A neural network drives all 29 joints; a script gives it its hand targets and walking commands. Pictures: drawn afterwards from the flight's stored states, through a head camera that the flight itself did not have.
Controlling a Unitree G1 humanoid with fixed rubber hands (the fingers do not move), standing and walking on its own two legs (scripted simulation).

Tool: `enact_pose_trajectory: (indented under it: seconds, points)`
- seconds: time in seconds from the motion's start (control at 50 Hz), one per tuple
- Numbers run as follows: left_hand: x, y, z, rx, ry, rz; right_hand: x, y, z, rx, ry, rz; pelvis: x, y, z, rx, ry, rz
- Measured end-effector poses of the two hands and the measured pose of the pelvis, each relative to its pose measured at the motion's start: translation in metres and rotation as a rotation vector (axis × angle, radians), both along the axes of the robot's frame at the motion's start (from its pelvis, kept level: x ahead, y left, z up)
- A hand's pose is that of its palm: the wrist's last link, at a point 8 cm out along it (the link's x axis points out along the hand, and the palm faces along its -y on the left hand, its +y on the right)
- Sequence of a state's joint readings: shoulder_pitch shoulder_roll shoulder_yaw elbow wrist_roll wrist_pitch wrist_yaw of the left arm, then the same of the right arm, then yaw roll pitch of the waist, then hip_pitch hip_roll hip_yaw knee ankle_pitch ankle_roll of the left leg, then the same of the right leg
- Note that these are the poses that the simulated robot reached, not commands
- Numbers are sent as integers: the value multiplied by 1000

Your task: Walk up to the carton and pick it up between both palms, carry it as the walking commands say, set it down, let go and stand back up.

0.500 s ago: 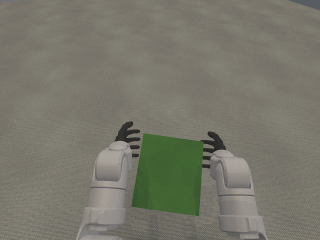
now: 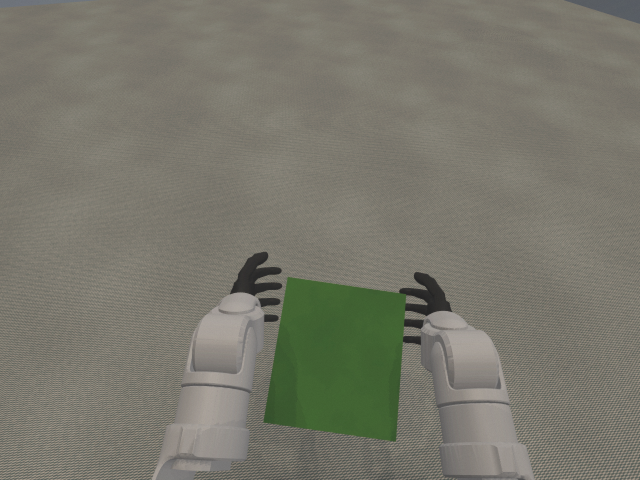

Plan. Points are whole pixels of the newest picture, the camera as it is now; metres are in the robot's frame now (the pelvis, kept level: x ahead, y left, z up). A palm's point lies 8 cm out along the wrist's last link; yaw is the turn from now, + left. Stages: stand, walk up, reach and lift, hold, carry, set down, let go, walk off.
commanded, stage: carry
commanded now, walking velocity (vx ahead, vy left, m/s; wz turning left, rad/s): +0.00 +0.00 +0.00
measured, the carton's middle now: (331, 356) +0.31 +0.01 -0.05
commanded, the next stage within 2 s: hold in 0.34 s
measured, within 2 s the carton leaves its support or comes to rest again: neither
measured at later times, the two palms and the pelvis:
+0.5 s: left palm (250, 326) +0.29 +0.11 +0.05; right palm (441, 348) +0.28 -0.13 +0.04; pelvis +0.00 +0.01 +0.01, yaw -7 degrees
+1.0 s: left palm (249, 301) +0.31 +0.11 +0.08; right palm (440, 338) +0.27 -0.12 +0.07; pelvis -0.01 +0.05 +0.00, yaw -9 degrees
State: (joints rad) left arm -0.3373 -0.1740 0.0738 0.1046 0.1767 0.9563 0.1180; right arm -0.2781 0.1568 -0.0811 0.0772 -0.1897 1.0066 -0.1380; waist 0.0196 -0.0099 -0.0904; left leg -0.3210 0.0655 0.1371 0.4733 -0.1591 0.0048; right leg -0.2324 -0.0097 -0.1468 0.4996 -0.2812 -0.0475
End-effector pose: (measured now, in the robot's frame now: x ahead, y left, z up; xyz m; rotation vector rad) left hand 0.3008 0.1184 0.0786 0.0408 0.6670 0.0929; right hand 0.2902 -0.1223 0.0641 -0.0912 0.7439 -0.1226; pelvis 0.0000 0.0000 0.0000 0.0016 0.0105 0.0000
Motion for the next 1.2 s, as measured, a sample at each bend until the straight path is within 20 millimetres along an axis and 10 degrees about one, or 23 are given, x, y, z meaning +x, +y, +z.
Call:
enact_pose_trajectory:
  seconds: [0.52,0.82,1.2]
  points:
    - [-9,-6,-29,40,-20,-122,-17,-9,-23,-49,-22,-6,-4,7,7,-6,-95,-138]
    - [7,11,-2,60,-57,-85,-13,16,3,-55,-64,-37,-8,37,1,-15,-139,-145]
    - [14,-19,8,120,-28,-147,-8,-13,13,-95,-36,-39,-11,37,0,13,-90,-180]
